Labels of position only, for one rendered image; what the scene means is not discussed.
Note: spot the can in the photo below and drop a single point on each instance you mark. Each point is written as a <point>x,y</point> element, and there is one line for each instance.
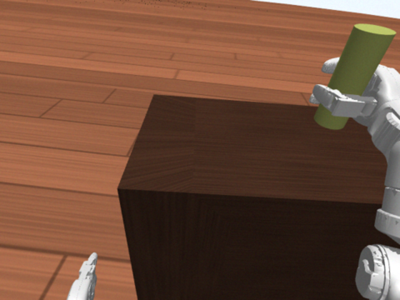
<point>366,46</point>

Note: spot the right robot hand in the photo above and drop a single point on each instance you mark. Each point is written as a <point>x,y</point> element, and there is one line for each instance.
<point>383,87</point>

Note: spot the right robot arm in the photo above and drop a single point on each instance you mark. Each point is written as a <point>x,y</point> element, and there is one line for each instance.
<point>378,272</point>

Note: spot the left robot hand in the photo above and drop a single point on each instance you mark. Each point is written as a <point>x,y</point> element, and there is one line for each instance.
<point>83,288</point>

